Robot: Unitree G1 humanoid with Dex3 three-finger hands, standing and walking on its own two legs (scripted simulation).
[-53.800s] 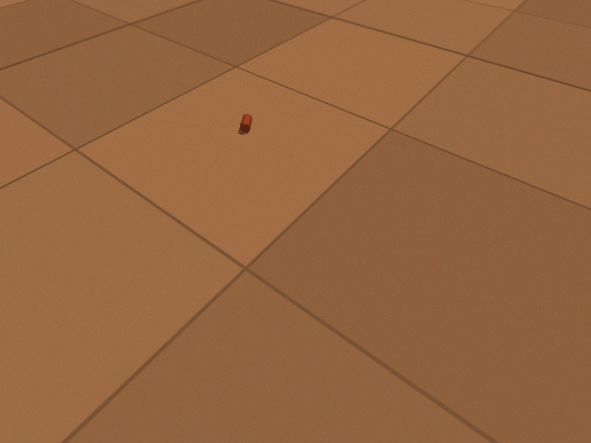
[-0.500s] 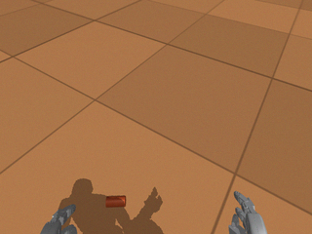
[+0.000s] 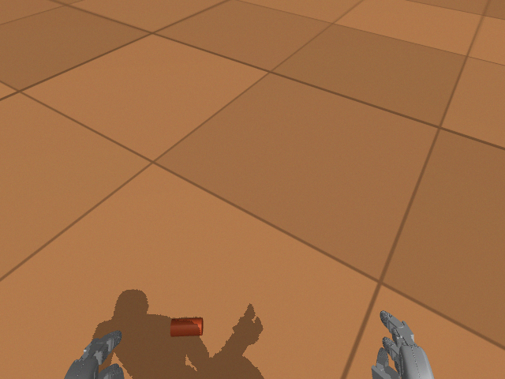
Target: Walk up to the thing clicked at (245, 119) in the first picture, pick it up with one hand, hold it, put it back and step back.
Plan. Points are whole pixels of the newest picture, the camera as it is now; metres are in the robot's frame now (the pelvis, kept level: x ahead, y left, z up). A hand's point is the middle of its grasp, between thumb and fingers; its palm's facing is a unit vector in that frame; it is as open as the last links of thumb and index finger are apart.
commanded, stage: home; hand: left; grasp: from above
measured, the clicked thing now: (187, 327) +0.46 +0.20 -0.68
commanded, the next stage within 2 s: stand in 0.44 s
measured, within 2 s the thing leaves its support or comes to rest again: neither
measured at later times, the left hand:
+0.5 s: hand out of the picture +0.16 +0.18 -0.05, palm faces +0.05 -0.98 -0.19, open 7.4 cm
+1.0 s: hand out of the picture +0.07 +0.24 -0.11, palm faces +0.04 -0.94 -0.33, open 7.4 cm
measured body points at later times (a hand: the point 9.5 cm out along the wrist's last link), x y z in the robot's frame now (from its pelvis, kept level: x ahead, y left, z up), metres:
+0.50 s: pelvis +0.00 +0.00 +0.00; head +0.02 +0.01 +0.45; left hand +0.16 +0.23 -0.03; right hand +0.16 -0.24 -0.06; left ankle +0.01 +0.12 -0.68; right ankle -0.01 -0.14 -0.68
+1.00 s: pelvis -0.01 +0.00 +0.05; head -0.01 +0.01 +0.50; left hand +0.07 +0.28 -0.08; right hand +0.08 -0.27 -0.08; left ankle +0.01 +0.12 -0.68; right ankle -0.01 -0.14 -0.68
